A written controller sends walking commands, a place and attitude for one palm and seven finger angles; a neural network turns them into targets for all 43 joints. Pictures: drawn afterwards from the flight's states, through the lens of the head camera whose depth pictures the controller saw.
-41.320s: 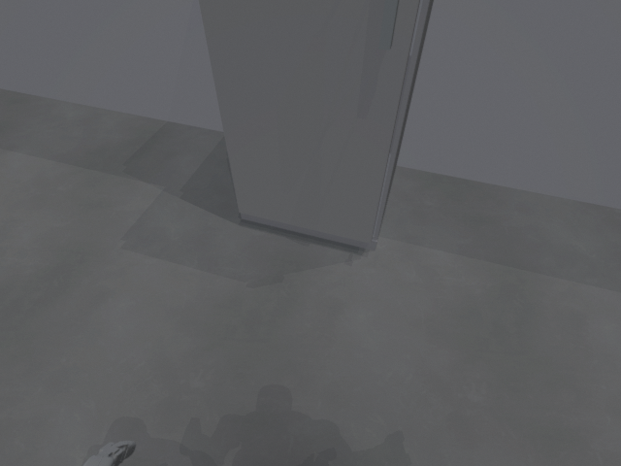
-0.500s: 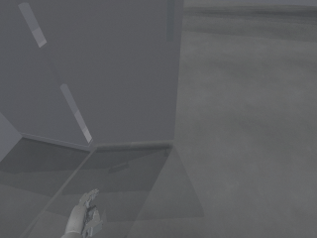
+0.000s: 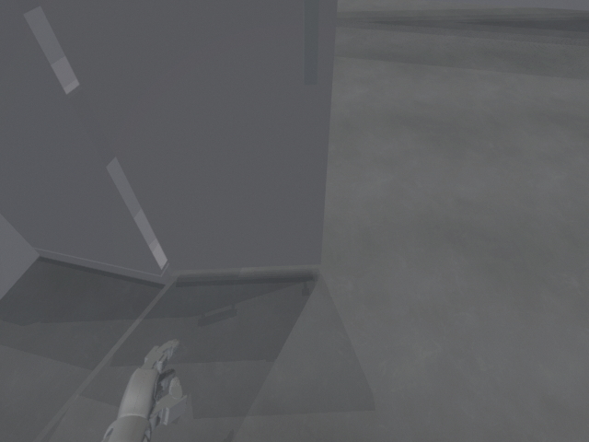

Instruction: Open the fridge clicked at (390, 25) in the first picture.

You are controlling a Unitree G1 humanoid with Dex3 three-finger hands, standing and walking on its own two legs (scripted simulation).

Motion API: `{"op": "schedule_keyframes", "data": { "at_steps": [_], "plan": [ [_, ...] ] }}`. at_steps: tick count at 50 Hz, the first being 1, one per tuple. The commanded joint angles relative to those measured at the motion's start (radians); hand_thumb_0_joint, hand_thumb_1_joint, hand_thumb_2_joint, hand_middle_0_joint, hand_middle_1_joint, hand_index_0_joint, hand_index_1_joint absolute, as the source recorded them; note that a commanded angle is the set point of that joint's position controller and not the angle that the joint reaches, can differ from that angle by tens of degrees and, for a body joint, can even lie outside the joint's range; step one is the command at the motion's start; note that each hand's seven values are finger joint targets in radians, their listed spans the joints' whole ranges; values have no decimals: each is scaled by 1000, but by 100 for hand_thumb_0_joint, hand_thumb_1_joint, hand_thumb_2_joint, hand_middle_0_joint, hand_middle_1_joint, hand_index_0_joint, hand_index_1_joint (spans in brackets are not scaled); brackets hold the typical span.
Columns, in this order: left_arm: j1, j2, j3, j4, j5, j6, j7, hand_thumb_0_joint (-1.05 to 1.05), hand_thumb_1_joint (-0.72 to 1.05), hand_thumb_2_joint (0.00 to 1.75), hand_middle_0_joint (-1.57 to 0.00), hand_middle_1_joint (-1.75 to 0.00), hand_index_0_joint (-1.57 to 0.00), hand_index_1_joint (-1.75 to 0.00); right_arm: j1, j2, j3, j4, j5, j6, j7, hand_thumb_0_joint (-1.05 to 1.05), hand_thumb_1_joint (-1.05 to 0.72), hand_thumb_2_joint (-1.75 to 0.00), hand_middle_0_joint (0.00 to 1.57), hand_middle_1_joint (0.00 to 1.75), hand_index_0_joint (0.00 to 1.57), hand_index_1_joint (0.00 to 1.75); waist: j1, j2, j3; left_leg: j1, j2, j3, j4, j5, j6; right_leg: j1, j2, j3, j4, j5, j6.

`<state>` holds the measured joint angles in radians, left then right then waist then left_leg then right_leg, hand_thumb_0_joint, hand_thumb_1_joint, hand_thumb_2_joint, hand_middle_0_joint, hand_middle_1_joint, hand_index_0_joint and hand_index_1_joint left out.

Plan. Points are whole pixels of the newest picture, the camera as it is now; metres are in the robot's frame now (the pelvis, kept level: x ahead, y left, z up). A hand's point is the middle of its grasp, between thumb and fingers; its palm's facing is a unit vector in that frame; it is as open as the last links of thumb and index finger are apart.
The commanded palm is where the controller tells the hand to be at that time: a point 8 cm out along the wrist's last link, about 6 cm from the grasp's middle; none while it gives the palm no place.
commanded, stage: let the arm hang, fingers relaxed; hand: right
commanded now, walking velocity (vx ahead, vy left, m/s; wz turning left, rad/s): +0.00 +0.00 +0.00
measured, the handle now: out of the picture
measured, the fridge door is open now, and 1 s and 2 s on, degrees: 74 74 74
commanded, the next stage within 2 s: look to check the result in 1.12 s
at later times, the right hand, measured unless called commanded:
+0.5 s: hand out of the picture -0.06 -0.19 -0.18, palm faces +0.03 +0.99 -0.17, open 7.2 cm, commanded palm none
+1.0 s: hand out of the picture +0.05 -0.26 -0.15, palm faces -0.01 +0.94 -0.34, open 7.3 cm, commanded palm none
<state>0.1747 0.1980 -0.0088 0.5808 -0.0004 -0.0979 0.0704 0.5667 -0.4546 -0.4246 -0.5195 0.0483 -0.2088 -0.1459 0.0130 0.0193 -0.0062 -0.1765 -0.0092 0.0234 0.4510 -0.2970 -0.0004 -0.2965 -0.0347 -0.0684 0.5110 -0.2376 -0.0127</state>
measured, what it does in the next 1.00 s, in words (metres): stands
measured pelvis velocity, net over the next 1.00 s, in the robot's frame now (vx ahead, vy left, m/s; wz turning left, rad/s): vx -0.02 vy -0.01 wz -0.02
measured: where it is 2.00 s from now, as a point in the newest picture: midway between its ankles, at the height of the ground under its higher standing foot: outside the picture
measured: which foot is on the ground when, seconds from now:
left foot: down 0.00-1.00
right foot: down 0.00-1.00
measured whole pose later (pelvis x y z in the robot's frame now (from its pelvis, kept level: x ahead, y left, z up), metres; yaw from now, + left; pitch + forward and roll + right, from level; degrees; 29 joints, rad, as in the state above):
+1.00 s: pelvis -0.02 -0.01 +0.01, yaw -1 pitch +0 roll +0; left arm 0.11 0.33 0.01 1.09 0.02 0.00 0.00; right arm 0.11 -0.33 0.00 1.09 -0.02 -0.01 0.01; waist 0.00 -0.02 0.03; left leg -0.15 0.03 0.04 0.38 -0.23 -0.02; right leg -0.24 0.00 -0.07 0.38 -0.14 -0.04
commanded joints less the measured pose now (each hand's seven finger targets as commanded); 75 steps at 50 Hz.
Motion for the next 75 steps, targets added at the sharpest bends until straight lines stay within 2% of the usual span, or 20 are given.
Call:
{"op": "schedule_keyframes", "data": {
  "at_steps": [1, 2, 3, 5, 8, 9, 11, 13, 15, 17, 19, 21, 23, 25, 30, 36, 43, 52, 58, 75],
  "plan": [
    [-139, 322, 76, 54, -31, -78, -76, 0, 90, 90, -20, -30, -20, -30, -103, 21, 326, 588, -56, 114, 119, 0, -90, -90, 20, 30, 20, 30, 20, -111, -42, -106, 146, 0, 85, 391, 22, 26, -98, 97, 59, 423, -2],
    [-74, 303, 90, 59, -21, -20, -79, 0, 90, 90, -20, -30, -20, -30, -140, 22, 307, 613, -57, 190, 139, 0, -90, -90, 20, 30, 20, 30, 11, -134, -105, -141, 126, -42, 69, 244, 26, 65, -114, 104, 25, 384, 1],
    [-70, 299, 86, 49, -14, 0, -74, 0, 90, 90, -20, -30, -20, -30, -149, 37, 310, 620, -59, 210, 145, 0, -90, -90, 20, 30, 20, 30, 6, -151, -75, -158, 101, -17, 92, 98, 17, 25, -136, 130, -8, 312, -18],
    [-72, 294, 64, 61, -1, 30, -72, 0, 90, 90, -20, -30, -20, -30, -203, 27, 323, 720, -66, 206, 149, 0, -90, -90, 20, 30, 20, 30, -16, -44, -75, -113, 74, -10, 127, -11, 16, -68, -159, 199, -52, 236, -62],
    [-72, 298, 55, 103, 17, 50, -71, 0, 90, 90, -20, -30, -20, -30, -276, -13, 336, 898, -79, 193, 151, 0, -90, -90, 20, 30, 20, 30, -16, 202, -86, -99, 119, -73, 24, 14, 44, -45, -99, 187, -19, 109, -50],
    [-55, 288, 53, 116, 20, 61, -74, 0, 90, 90, -20, -30, -20, -30, -302, -21, 346, 959, -80, 193, 149, 0, -90, -90, 20, 30, 20, 30, -4, 226, -77, -136, 148, -105, -8, -14, 64, -21, -67, 164, 10, 79, -38],
    [-27, 250, 47, 162, 29, 86, -75, 0, 90, 90, -20, -30, -20, -30, -348, -12, 364, 1068, -77, 204, 143, 0, -90, -90, 20, 30, 20, 30, 14, 202, -24, -228, 196, -154, -78, -79, 100, 29, -11, 106, 71, 15, -17],
    [-6, 225, 42, 200, 34, 103, -74, 0, 90, 90, -20, -30, -20, -30, -382, -1, 381, 1149, -75, 210, 138, 0, -90, -90, 20, 30, 20, 30, 26, 94, 0, -271, 197, -155, -94, -113, 109, 75, -2, 90, 70, 4, -9],
    [6, 209, 35, 236, 32, 104, -73, 0, 90, 90, -20, -30, -20, -30, -362, 15, 392, 1232, -71, 209, 137, 0, -90, -90, 20, 30, 20, 30, 22, -29, -14, -229, 155, -123, -67, -100, 80, 83, -30, 123, -1, 58, -14],
    [7, 221, 34, 276, 31, 98, -65, 0, 90, 90, -20, -30, -20, -30, -326, 28, 394, 1313, -66, 208, 137, 0, -90, -90, 20, 30, 20, 30, 0, -171, -16, -130, 104, -87, -32, -78, 52, 21, -68, 174, -100, 14, -30],
    [5, 229, 40, 304, 27, 96, -57, 0, 90, 90, -20, -30, -20, -30, -277, 32, 383, 1383, -67, 206, 135, 0, -90, -90, 20, 30, 20, 30, -25, -197, -21, -37, 92, -69, -35, -24, 52, -31, -76, 189, -133, -16, -37],
    [26, 218, 43, 336, 24, 94, -52, 0, 90, 90, -20, -30, -20, -30, -261, 38, 381, 1440, -63, 204, 138, 0, -90, -90, 20, 30, 20, 30, -24, -210, -38, -11, 99, -73, -52, -18, 58, -26, -73, 185, -144, -47, -34],
    [51, 218, 48, 364, 22, 94, -46, 0, 90, 90, -20, -30, -20, -30, -263, 40, 381, 1479, -62, 201, 139, 0, -90, -90, 20, 30, 20, 30, -18, -182, -40, -14, 102, -75, -72, -19, 63, -6, -72, 183, -145, -57, -32],
    [66, 228, 54, 383, 20, 96, -43, 0, 90, 90, -20, -30, -20, -30, -275, 39, 380, 1506, -64, 201, 139, 0, -90, -90, 20, 30, 20, 30, -11, -105, -6, -47, 104, -72, -97, -49, 65, 10, -77, 188, -153, -78, -32],
    [73, 255, 69, 421, 20, 96, -43, 0, 90, 90, -20, -30, -20, -30, -297, 20, 376, 1554, -67, 197, 139, 0, -90, -90, 20, 30, 20, 30, -9, -44, 28, -78, 105, -73, -123, -84, 66, 31, -85, 193, -183, -119, -36],
    [34, 273, 70, 448, 21, 93, -49, 0, 90, 90, -20, -30, -20, -30, -344, -11, 378, 1578, -67, 192, 139, 0, -90, -90, 20, 30, 20, 30, -7, 1, 48, -95, 116, -84, -146, -79, 63, 68, -86, 184, -200, -72, -33],
    [-38, 307, 65, 460, 20, 84, -58, 0, 90, 90, -20, -30, -20, -30, -405, -49, 381, 1578, -67, 185, 142, 0, -90, -90, 20, 30, 20, 30, -11, -8, 35, -62, 122, -86, -152, -10, 48, 93, -94, 180, -227, -3, -28],
    [-100, 333, 53, 469, 16, 70, -60, 0, 90, 90, -20, -30, -20, -30, -465, -74, 385, 1570, -63, 174, 143, 0, -90, -90, 20, 30, 20, 30, -9, -28, -52, 17, 138, -84, -149, 160, 36, 175, -100, 159, -207, 234, -20],
    [-122, 346, 47, 474, 15, 70, -58, 0, 90, 90, -20, -30, -20, -30, -484, -80, 386, 1575, -61, 176, 143, 0, -90, -90, 20, 30, 20, 30, -8, -55, -48, 30, 141, -85, -163, 167, 35, 191, -102, 155, -216, 252, -14],
    [-119, 339, 45, 484, 12, 77, -52, 0, 90, 90, -20, -30, -20, -30, -481, -83, 385, 1585, -60, 171, 133, 0, -90, -90, 20, 30, 20, 30, -4, -7, -70, 79, 155, -77, -171, 353, 39, 244, -106, 125, -184, 353, -7]
  ]
}}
